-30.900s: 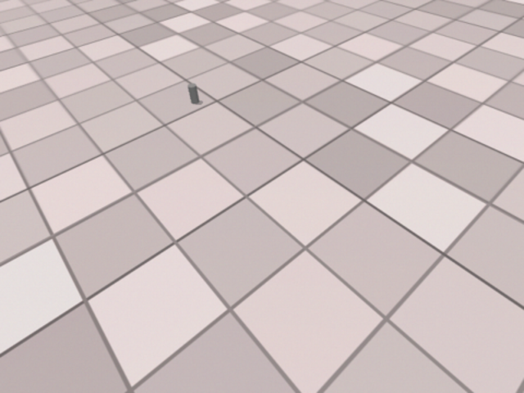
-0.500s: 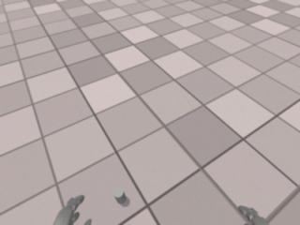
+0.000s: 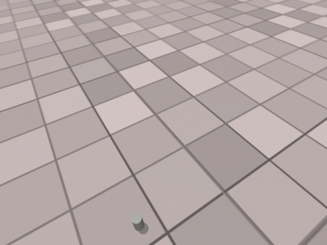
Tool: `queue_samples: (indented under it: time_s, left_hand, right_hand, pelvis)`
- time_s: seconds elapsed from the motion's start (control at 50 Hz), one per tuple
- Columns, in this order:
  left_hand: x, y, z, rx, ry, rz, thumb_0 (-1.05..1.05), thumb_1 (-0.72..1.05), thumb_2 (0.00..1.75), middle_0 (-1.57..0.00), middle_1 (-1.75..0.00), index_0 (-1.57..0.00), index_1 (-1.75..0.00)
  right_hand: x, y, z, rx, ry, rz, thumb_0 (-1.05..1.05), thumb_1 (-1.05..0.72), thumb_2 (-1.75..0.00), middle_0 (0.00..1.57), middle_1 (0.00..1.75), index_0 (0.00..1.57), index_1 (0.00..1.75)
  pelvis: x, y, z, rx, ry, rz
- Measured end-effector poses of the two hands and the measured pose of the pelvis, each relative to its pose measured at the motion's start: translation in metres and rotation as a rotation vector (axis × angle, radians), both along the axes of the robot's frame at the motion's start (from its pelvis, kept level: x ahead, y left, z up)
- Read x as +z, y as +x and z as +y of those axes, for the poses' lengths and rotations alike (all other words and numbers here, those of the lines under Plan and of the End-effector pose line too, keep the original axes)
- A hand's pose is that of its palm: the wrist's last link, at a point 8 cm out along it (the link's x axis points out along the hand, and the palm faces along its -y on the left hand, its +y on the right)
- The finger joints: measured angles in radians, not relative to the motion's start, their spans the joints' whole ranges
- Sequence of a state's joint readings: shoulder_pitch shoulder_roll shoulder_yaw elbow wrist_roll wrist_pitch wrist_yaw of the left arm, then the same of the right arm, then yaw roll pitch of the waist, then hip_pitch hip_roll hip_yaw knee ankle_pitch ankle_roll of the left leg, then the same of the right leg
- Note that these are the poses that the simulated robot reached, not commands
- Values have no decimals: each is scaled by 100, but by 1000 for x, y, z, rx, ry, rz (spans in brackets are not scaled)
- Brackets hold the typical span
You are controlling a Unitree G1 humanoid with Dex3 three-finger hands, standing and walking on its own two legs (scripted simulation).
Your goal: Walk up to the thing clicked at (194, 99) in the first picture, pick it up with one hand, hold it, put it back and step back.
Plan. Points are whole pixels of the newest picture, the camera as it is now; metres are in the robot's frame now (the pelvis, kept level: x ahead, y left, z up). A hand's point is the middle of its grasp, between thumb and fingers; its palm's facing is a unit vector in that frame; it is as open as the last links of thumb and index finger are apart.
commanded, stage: stand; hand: left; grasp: from the side
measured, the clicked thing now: (137, 221) +0.41 +0.20 -0.71
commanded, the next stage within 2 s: step back in 1.56 s
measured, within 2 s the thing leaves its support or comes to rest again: neither
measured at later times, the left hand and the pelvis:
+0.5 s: hand out of the picture +0.04 +0.24 -0.16, palm faces -0.03 -0.94 -0.34, open 7.4 cm; pelvis -0.01 -0.01 +0.01, yaw +0 degrees
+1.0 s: hand out of the picture +0.08 +0.24 -0.15, palm faces -0.03 -0.94 -0.33, open 7.4 cm; pelvis +0.01 -0.01 +0.01, yaw +0 degrees
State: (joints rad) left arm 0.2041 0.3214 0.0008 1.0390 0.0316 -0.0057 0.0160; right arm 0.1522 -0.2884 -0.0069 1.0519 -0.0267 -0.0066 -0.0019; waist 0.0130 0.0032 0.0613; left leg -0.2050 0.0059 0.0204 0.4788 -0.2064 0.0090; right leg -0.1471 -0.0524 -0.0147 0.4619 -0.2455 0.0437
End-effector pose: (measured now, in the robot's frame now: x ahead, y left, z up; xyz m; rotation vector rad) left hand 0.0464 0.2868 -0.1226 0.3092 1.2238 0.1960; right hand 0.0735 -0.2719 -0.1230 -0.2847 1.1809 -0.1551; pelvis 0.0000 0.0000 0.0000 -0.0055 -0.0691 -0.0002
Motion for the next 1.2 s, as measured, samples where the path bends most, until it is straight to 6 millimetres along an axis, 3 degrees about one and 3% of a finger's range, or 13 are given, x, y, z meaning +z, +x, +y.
queue_samples:
  time_s: [0.3, 0.58, 1.2]
  left_hand:
    - [6, -13, 0, 12, 11, 37, 1, 90, 90, -20, -30, -21, -30]
    - [4, -8, -6, 6, 0, 55, 1, 90, 90, -20, -30, -21, -30]
    - [9, 41, -7, -7, -3, 21, 1, 90, 90, -20, -30, -21, -30]
  right_hand:
    - [3, -24, -20, -34, -17, 57, 0, -91, -89, 21, 30, 20, 30]
    - [3, -35, -28, -51, -22, 95, 0, -91, -89, 20, 30, 20, 30]
    - [8, 9, -30, -38, -28, 61, 0, -91, -89, 21, 30, 20, 30]
  pelvis:
    - [6, -10, -6, 5, 1, -10]
    - [7, -7, -11, -1, -2, -1]
    - [9, 19, -11, -9, 4, 23]
